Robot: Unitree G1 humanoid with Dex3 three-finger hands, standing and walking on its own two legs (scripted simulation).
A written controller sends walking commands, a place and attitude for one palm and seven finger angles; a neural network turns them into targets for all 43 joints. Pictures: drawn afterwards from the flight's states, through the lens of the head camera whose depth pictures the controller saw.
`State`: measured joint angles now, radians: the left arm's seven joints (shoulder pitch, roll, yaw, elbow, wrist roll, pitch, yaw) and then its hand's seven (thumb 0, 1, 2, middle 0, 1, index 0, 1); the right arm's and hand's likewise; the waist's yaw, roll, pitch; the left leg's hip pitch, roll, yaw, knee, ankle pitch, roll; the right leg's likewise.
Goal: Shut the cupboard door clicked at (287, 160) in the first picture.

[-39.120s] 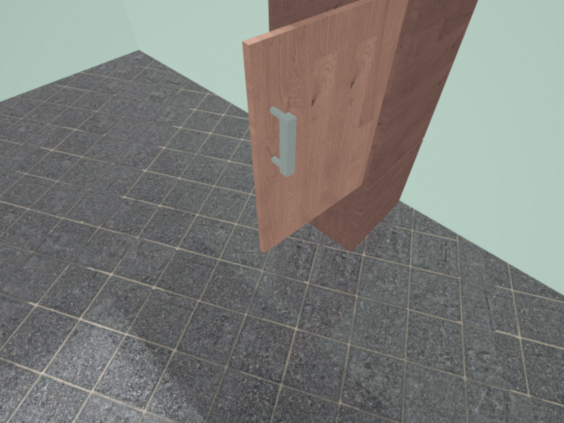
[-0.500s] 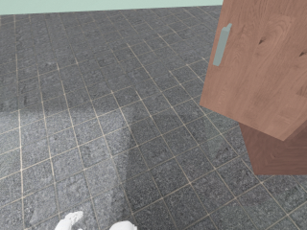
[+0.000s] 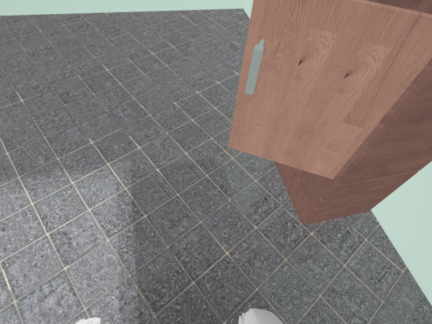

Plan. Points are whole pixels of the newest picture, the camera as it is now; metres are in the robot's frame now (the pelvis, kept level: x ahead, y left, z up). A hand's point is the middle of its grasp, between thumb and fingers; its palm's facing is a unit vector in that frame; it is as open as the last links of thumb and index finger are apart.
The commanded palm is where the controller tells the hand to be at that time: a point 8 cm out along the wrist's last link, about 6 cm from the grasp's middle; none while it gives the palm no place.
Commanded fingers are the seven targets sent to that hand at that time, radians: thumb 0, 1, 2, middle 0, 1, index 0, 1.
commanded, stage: turn to face it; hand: left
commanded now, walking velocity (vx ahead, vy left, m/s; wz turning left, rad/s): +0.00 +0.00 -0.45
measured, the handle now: (255, 67) +0.74 -0.05 +0.05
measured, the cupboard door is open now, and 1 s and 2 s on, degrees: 58 58 58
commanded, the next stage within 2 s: take the last steps up to it in 0.34 s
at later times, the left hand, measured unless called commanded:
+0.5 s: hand out of the picture +0.12 +0.13 -0.16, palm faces -0.18 -0.96 -0.22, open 7.4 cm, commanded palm none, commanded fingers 0.00 0.90 0.90 -0.20 -0.30 -0.20 -0.30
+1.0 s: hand (186, 276) +0.23 +0.08 -0.17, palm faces -0.34 -0.92 -0.20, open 7.4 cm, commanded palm none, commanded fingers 0.00 0.90 0.90 -0.20 -0.30 -0.20 -0.30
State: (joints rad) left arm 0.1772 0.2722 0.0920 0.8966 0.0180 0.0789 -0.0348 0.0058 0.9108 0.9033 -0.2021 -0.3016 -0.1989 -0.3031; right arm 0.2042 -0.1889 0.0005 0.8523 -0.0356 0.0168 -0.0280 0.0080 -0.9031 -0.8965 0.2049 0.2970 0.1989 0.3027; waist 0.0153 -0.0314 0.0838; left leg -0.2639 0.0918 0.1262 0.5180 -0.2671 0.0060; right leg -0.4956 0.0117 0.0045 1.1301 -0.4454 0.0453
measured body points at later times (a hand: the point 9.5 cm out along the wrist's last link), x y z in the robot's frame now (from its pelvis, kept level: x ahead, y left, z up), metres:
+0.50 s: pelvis +0.00 -0.03 +0.00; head +0.03 -0.05 +0.45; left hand +0.13 +0.18 -0.14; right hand +0.00 -0.30 -0.15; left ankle +0.02 +0.11 -0.68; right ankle -0.02 -0.13 -0.74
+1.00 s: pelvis +0.09 -0.08 -0.01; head +0.12 -0.10 +0.44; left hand +0.25 +0.13 -0.15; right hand -0.06 -0.26 -0.16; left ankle +0.04 +0.09 -0.74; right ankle +0.12 -0.21 -0.73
